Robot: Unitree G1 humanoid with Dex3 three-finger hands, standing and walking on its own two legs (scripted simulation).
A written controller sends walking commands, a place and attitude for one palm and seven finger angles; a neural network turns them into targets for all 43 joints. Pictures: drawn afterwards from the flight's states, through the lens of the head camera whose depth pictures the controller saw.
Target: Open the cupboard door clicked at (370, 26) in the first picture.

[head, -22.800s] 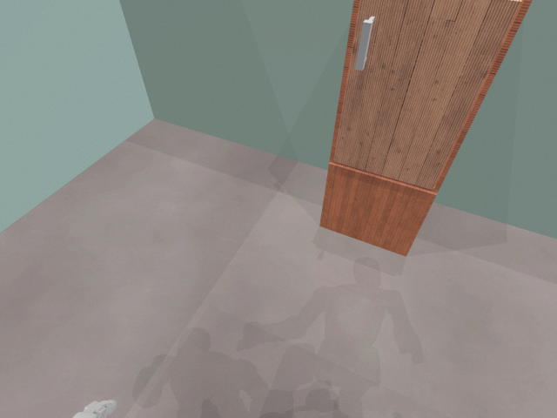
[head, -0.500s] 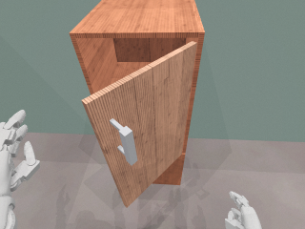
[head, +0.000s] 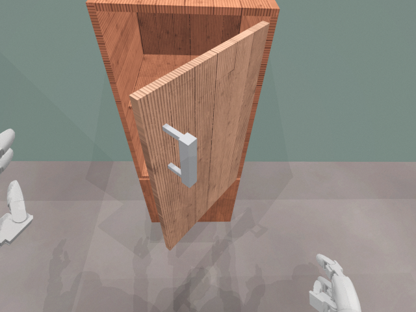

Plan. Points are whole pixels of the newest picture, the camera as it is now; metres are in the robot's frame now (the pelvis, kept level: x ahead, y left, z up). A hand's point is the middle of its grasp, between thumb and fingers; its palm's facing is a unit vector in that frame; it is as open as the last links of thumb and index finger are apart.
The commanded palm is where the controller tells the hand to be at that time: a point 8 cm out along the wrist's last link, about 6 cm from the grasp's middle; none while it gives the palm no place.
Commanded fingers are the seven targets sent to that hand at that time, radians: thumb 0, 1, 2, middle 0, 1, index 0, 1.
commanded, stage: step back with the hand held close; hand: left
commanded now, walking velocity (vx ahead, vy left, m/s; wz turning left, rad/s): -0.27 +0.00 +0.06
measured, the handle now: (179, 156) +0.36 +0.08 +0.11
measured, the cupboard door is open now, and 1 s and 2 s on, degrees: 49 49 49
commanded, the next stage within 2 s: stop stepping back and stand still in 0.38 s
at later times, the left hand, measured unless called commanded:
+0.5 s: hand out of the picture +0.09 +0.29 +0.18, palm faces +0.40 -0.81 -0.44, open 7.4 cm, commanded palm +0.01 +0.33 +0.18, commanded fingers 0.00 0.90 0.90 -0.20 -0.30 -0.20 -0.30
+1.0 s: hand out of the picture +0.00 +0.30 +0.16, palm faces +0.46 -0.81 -0.36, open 7.4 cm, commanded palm -0.07 +0.33 +0.18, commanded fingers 0.00 0.90 0.90 -0.20 -0.30 -0.20 -0.30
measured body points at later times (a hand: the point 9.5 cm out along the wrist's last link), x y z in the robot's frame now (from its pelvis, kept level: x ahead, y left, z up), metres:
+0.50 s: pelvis -0.13 +0.03 +0.00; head -0.09 +0.06 +0.45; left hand +0.06 +0.33 +0.20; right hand +0.07 -0.19 -0.06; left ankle -0.03 +0.11 -0.73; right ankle -0.14 -0.10 -0.68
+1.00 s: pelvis -0.21 +0.03 +0.00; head -0.22 +0.05 +0.45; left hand -0.03 +0.34 +0.18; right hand -0.08 -0.24 -0.08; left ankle -0.21 +0.14 -0.73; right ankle -0.26 -0.07 -0.73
